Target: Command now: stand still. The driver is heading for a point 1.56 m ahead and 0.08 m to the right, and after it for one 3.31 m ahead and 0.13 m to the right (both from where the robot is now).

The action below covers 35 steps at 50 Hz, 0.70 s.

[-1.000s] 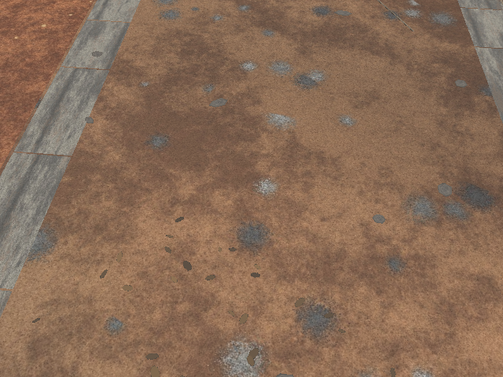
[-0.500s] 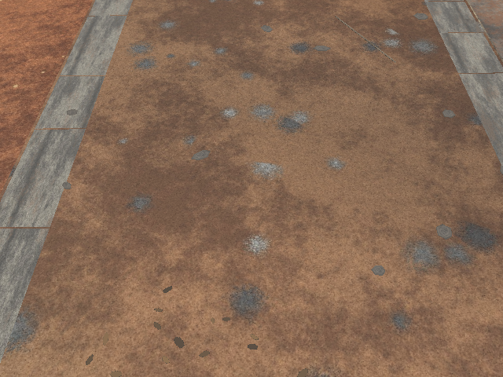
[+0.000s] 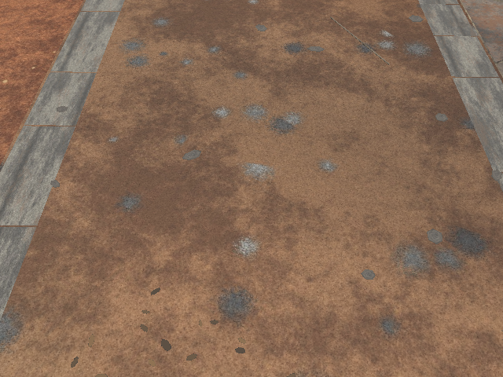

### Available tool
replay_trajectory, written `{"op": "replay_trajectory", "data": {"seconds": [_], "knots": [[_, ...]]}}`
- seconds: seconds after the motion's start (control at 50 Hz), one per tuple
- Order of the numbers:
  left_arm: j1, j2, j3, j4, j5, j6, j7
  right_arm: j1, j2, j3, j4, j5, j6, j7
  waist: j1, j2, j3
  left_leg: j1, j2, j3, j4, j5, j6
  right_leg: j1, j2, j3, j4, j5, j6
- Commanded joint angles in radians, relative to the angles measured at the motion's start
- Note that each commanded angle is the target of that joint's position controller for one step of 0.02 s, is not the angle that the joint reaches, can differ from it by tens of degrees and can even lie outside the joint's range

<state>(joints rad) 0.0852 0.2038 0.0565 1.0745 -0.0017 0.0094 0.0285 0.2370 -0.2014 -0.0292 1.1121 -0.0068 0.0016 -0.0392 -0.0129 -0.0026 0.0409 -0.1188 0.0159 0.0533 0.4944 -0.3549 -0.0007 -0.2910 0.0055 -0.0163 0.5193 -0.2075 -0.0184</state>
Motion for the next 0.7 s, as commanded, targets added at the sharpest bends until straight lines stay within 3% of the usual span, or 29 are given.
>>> {"op": "replay_trajectory", "data": {"seconds": [0.02,0.28,0.7], "knots": [[-0.011,0.104,0.016,-0.028,0.001,-0.004,0.004,0.060,-0.091,-0.011,-0.010,-0.001,-0.008,-0.004,0.005,-0.001,-0.024,-0.133,0.034,-0.030,-0.108,0.112,0.018,0.129,-0.056,0.058,-0.066,0.192,-0.047],[0.012,0.097,0.007,0.001,0.001,-0.002,0.009,0.115,-0.064,-0.004,0.003,-0.001,-0.019,-0.006,0.010,0.003,0.002,-0.159,0.033,-0.030,-0.132,0.049,0.021,0.112,-0.048,0.058,-0.090,0.101,-0.039],[0.065,0.087,-0.004,0.022,-0.002,-0.003,0.012,0.183,-0.044,0.001,-0.002,0.002,-0.026,-0.005,0.012,0.008,0.003,-0.157,0.032,-0.032,-0.135,0.096,0.025,0.113,-0.045,0.056,-0.081,0.147,-0.037]]}}
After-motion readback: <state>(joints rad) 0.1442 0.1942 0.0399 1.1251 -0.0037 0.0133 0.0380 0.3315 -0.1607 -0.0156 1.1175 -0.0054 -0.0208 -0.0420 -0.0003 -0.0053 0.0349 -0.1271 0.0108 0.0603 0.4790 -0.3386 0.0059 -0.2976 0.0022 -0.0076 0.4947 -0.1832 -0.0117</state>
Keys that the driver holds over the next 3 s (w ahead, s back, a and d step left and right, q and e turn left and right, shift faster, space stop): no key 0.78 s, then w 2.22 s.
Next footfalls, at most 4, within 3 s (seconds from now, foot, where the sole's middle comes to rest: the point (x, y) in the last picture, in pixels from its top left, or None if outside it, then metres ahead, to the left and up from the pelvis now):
1.56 left None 0.50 0.10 -0.77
2.14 right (306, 272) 0.81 -0.14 -0.77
2.68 left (228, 194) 1.13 0.10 -0.77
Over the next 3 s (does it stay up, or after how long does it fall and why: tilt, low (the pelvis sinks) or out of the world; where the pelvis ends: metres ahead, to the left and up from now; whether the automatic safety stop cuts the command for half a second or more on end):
stays up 1.12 0.02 0.01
